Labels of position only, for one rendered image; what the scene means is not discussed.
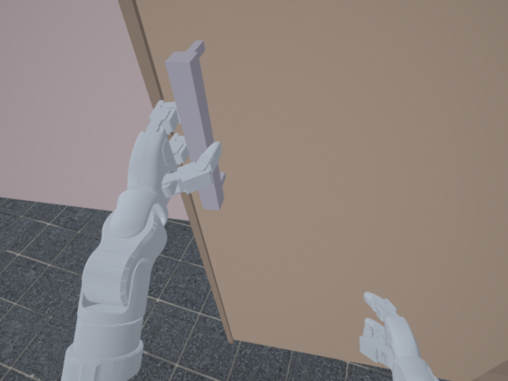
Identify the left robot forearm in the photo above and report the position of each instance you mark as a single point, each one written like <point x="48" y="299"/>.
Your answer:
<point x="114" y="291"/>

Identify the handle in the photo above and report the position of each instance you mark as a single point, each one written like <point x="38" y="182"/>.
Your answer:
<point x="185" y="75"/>

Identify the wardrobe door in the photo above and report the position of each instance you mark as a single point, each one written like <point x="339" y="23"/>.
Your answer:
<point x="501" y="369"/>
<point x="365" y="149"/>

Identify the robot right hand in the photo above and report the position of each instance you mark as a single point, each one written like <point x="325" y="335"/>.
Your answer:
<point x="395" y="339"/>

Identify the right robot forearm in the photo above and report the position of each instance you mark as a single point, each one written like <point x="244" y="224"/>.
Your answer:
<point x="412" y="368"/>

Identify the robot left hand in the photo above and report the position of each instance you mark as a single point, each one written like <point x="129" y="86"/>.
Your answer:
<point x="153" y="156"/>

